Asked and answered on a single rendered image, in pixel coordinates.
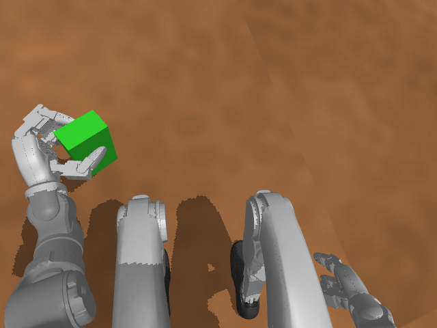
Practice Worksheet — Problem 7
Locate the left robot arm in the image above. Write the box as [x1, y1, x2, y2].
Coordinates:
[4, 180, 96, 328]

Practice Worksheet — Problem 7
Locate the left robot hand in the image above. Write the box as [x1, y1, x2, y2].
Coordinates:
[11, 104, 107, 188]

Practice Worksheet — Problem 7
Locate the right robot arm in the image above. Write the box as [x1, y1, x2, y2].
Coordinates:
[348, 293, 397, 328]

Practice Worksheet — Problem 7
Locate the carton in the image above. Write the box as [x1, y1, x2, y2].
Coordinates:
[53, 110, 117, 176]

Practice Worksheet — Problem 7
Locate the right robot foot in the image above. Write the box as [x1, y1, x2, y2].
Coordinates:
[230, 241, 259, 320]

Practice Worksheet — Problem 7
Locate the right robot hand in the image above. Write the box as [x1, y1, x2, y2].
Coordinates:
[313, 253, 369, 310]

